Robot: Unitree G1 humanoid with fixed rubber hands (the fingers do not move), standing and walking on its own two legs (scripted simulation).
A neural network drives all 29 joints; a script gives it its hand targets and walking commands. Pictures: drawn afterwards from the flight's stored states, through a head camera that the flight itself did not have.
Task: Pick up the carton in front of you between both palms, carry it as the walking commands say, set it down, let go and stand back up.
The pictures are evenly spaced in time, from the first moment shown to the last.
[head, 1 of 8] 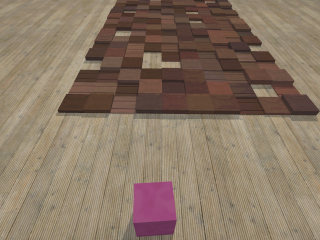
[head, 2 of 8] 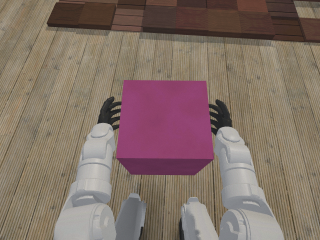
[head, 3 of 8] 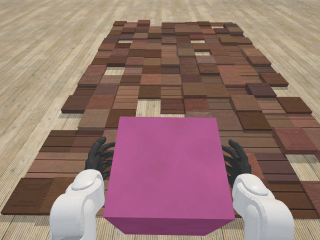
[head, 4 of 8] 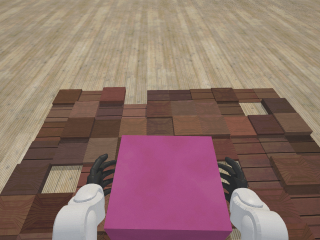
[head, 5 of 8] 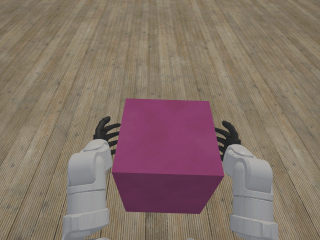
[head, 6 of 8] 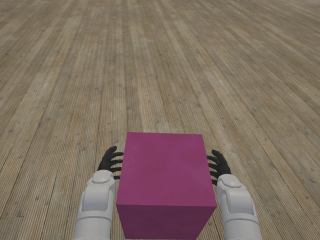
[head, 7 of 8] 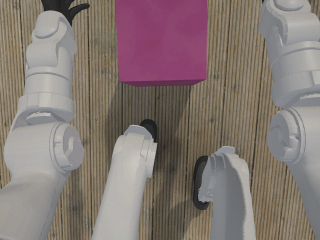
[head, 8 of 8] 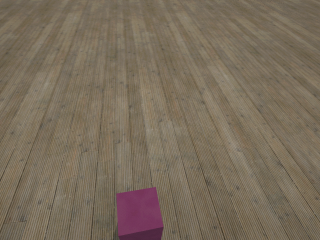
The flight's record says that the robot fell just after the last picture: no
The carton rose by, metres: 0.80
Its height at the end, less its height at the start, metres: +0.00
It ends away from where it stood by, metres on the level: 6.40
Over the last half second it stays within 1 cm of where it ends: yes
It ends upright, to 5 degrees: yes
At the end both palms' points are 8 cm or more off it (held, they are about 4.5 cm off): yes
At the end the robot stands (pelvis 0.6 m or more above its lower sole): yes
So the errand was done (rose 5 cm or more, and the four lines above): yes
